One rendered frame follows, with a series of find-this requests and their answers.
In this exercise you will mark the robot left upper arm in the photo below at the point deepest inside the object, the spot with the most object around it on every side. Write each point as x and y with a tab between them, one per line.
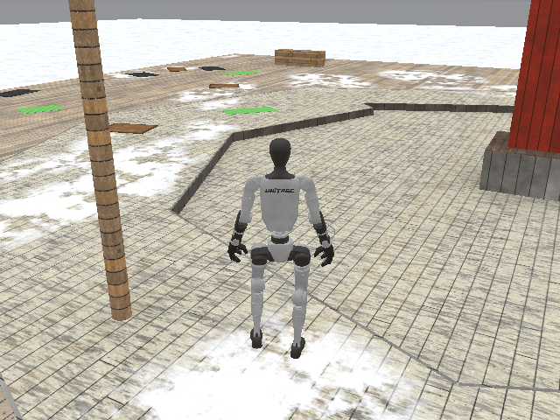
248	197

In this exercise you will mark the left robot hand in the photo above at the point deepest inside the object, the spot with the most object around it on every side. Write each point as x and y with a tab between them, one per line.
236	249

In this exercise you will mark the right robot forearm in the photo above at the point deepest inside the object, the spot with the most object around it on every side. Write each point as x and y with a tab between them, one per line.
322	233

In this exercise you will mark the robot left thigh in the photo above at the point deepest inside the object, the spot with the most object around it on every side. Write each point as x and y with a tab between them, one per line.
259	255

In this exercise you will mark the robot left shin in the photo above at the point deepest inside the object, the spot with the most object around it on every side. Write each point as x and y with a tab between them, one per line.
256	307

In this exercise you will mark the left robot forearm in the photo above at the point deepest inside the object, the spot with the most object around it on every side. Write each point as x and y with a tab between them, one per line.
239	229

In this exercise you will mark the right robot hand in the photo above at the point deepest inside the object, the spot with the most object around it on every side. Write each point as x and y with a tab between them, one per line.
328	253

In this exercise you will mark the robot right upper arm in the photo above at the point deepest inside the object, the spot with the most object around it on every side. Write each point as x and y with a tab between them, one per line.
312	201

